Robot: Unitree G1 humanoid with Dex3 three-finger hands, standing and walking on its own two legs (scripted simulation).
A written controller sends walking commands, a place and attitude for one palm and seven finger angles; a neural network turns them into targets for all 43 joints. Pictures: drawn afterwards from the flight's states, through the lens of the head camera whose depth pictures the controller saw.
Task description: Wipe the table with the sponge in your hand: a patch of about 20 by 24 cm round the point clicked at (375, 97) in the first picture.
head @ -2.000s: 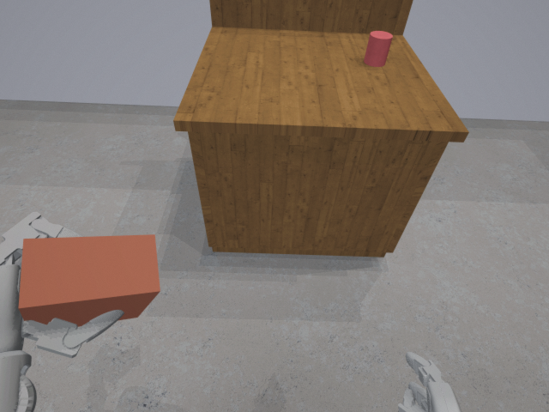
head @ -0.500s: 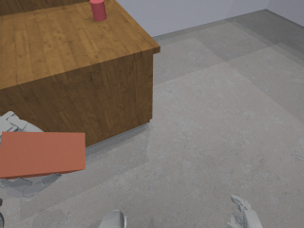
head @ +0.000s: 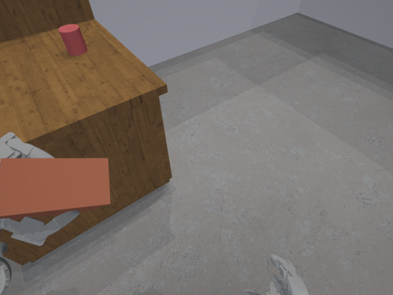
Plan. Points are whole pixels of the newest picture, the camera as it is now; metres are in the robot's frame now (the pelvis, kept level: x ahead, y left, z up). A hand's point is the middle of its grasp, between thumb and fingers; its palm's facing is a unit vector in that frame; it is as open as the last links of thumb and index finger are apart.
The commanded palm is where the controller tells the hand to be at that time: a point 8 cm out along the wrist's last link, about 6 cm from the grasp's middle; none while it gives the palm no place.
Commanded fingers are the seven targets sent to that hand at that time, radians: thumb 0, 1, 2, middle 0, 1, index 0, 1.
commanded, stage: turn to face it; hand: left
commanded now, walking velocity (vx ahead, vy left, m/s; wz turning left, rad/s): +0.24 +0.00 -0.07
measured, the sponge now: (69, 189) +0.23 +0.21 +0.18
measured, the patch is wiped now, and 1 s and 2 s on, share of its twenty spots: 0.00 0.00 0.00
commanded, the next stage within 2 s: take the last steps up to it in 0.66 s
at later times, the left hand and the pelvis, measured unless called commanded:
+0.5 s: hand (85, 144) +0.31 +0.21 +0.18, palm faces +0.47 -0.79 -0.39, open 10.2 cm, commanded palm +0.25 +0.24 +0.18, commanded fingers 0.00 0.10 1.30 -1.20 -1.60 -1.20 -1.60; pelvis +0.11 -0.04 -0.01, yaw +2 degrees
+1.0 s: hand (95, 200) +0.21 +0.16 +0.17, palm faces +0.58 -0.71 -0.39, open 10.2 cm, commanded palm +0.15 +0.20 +0.18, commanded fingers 0.00 0.10 1.30 -1.20 -1.60 -1.20 -1.60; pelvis +0.06 -0.11 +0.01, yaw +14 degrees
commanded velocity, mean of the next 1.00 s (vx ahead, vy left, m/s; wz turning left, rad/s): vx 0.09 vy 0.03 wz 0.28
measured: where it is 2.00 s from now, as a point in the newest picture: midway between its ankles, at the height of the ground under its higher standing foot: outside the picture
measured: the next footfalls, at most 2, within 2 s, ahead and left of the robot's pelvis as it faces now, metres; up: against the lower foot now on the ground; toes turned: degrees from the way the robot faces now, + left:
right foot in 0.06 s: +0.12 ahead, -0.12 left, +0.00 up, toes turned -9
left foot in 0.44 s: +0.20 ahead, +0.07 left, +0.00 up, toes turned +9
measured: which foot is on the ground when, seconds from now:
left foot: down 0.00-0.06, up 0.08-0.42, down 0.44-0.80, up 0.82-1.00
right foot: up 0.00-0.04, down 0.06-0.48, up 0.50-0.76, down 0.78-1.00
